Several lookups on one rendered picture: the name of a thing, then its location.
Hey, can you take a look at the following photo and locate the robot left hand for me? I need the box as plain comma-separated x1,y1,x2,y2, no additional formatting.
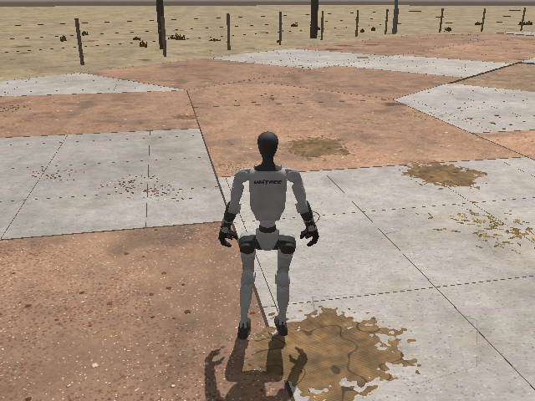
218,229,238,247

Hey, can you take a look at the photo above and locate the right robot foot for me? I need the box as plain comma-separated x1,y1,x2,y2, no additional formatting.
274,315,288,336

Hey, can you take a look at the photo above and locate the right robot forearm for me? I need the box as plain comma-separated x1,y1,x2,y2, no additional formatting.
300,200,317,231

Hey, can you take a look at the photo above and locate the robot right upper arm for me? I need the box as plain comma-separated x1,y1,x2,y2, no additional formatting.
285,168,309,214

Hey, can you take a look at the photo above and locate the robot left upper arm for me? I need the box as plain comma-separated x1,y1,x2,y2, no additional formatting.
228,168,251,214

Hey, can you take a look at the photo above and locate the right robot shin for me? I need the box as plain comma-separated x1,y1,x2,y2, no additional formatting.
277,273,290,325

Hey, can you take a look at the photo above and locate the robot right hand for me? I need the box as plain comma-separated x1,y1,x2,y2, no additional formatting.
300,228,319,246

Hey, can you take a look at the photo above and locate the left robot forearm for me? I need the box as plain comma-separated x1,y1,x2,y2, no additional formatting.
220,201,236,233

